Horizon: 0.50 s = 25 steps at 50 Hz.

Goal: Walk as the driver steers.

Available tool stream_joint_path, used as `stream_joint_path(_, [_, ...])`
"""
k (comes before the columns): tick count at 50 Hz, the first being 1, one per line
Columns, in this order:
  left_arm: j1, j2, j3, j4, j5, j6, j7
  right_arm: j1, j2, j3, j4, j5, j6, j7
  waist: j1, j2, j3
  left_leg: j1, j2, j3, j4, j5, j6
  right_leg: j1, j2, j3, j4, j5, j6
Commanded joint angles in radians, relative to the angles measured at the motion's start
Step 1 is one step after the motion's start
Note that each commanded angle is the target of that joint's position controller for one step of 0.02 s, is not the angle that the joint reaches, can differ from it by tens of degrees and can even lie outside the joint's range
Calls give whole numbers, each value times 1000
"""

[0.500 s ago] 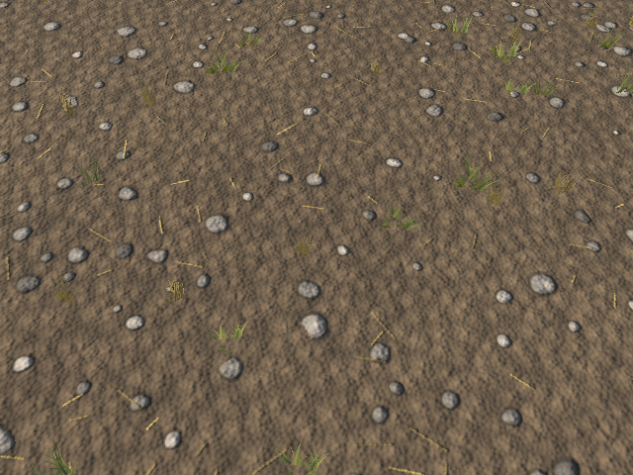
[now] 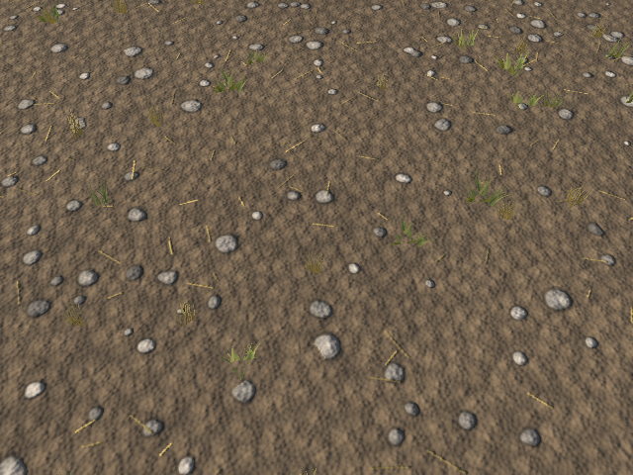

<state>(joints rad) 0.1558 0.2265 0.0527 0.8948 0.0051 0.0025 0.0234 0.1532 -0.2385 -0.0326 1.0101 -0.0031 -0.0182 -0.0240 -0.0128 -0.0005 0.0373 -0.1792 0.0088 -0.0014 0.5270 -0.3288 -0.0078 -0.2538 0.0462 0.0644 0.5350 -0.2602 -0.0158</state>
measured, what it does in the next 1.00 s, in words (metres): walks ahead: left foot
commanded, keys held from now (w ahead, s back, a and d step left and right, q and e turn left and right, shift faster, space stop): no key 0.20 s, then w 0.68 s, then no key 0.12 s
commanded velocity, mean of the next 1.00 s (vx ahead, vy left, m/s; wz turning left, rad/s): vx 0.27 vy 0.00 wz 0.00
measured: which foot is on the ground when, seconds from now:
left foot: down 0.00-0.48, up 0.50-0.90, down 0.92-1.00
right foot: down 0.00-0.94, up 0.96-1.00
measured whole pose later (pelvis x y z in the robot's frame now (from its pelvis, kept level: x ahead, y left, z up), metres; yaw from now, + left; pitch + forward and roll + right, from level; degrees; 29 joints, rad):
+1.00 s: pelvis +0.29 +0.03 -0.01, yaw +0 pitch +1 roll +0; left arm 0.39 0.24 0.04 1.06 -0.01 -0.08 0.01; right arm 0.00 -0.25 -0.05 0.86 0.00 -0.10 0.04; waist 0.04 -0.01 0.06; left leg -0.47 -0.02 0.06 0.57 -0.13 0.07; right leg -0.16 0.02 0.07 1.06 -0.51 0.00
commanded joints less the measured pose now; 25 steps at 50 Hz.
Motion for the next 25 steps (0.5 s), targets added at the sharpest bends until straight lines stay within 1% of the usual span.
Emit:
stream_joint_path(1, [-11, 112, 22, -27, -1, -11, 5, 16, -112, -19, -19, 0, -6, -4, -2, 0, -55, -35, 39, -35, -87, 196, 24, 79, -68, 63, -65, 275, -40])
stream_joint_path(10, [-19, 105, 17, 42, -3, -7, 9, 41, -105, -13, 18, -1, -5, -9, 0, 0, -33, -41, 29, -28, -109, 158, 21, 83, -62, 51, -84, 230, -33])
stream_joint_path(11, [-5, 97, 15, 59, -4, -5, 9, 65, -98, -12, 31, -1, -4, -9, -2, 0, -51, -34, 20, -20, -118, 53, 26, 87, -48, 38, -86, 117, -35])
stream_joint_path(12, [-1, 102, 17, 67, -9, -3, 10, 75, -106, -15, 36, 6, -2, -11, -1, 9, -31, -55, 12, -21, -120, -98, 41, 62, -27, 21, -76, -72, -41])
stream_joint_path(13, [2, 110, 21, 70, -15, -4, 11, 73, -118, -19, 31, 12, -1, -13, 1, 25, 4, -83, 18, -41, -126, -247, 66, 12, -11, 10, -62, -261, -50])
stream_joint_path(14, [-1, 111, 20, 68, -18, -12, 10, 78, -125, -21, 24, 16, -6, -16, -2, 35, 49, -104, 41, -82, -147, -365, 94, -50, -11, 10, -55, -368, -58])
stream_joint_path(15, [-15, 107, 19, 62, -23, -26, 8, 102, -132, -22, 23, 23, -16, -17, -14, 45, 86, -103, 76, -140, -177, -434, 124, -108, -17, 11, -34, -392, -64])
stream_joint_path(16, [-37, 91, 15, 53, -27, -45, 3, 139, -151, -28, 30, 28, -30, -16, -27, 76, 108, -69, 132, -226, -218, -470, 160, -166, -15, -7, 16, -345, -59])
stream_joint_path(17, [-62, 68, 11, 44, -31, -63, -5, 176, -179, -38, 41, 31, -42, -14, -35, 133, 114, -22, 215, -344, -284, -493, 204, -215, -4, -54, 105, -243, -47])
stream_joint_path(18, [-83, 59, 9, 34, -35, -77, -11, 176, -203, -48, 42, 31, -50, -13, -30, 172, 134, -8, 297, -444, -332, -475, 244, -249, -21, -78, 167, -160, -45])
stream_joint_path(19, [-88, 64, 10, 31, -35, -87, -18, 167, -199, -48, 34, 28, -56, -9, -24, 159, 139, -28, 323, -473, -341, -424, 258, -241, -44, -66, 186, -146, -55])
stream_joint_path(20, [-64, 62, 10, 39, -37, -95, -24, 143, -189, -46, 23, 28, -60, -4, -2, 153, 132, -43, 313, -442, -324, -353, 245, -199, -52, -71, 150, -155, -66])
stream_joint_path(21, [-19, 61, 12, 57, -40, -99, -27, 109, -179, -44, 8, 33, -60, 2, 28, 148, 119, -76, 274, -366, -296, -291, 214, -102, -46, -90, 55, -154, -75])
stream_joint_path(22, [63, 70, 20, 95, -43, -99, -27, 70, -174, -42, -9, 36, -56, 7, 69, 137, 95, -153, 212, -276, -252, -221, 174, 67, -27, -102, -42, -105, -78])
stream_joint_path(23, [162, 103, 36, 136, -40, -97, -24, 36, -159, -38, -29, 34, -57, 9, 106, 95, 59, -236, 146, -185, -144, -79, 134, 226, -39, -50, -76, -41, -80])
stream_joint_path(24, [297, 183, 61, 169, -35, -99, -21, 3, -103, -23, -60, 33, -68, 11, 147, -112, 16, -387, 17, -14, 172, 55, 63, 381, -187, 238, -211, -150, -155])
stream_joint_path(25, [400, 253, 73, 187, -29, -106, -34, -2, -83, -19, -94, 31, -86, 6, 166, -308, -33, -558, -56, 10, 471, -159, 29, 496, -384, 604, -339, -121, -276])
Velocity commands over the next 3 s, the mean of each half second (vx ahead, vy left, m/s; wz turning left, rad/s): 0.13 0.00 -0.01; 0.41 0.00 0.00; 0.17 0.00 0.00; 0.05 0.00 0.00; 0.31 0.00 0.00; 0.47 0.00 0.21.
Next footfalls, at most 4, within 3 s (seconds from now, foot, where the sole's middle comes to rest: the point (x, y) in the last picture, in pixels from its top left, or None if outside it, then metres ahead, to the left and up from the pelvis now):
0.92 left None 0.44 0.12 -0.77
1.38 right None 0.47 -0.10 -0.77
2.32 right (397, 444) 0.57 -0.15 -0.77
2.86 left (290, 307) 0.93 0.09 -0.77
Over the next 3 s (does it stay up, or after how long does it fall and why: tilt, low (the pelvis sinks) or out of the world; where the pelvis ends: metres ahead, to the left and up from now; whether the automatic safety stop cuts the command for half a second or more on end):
stays up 0.83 0.01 0.00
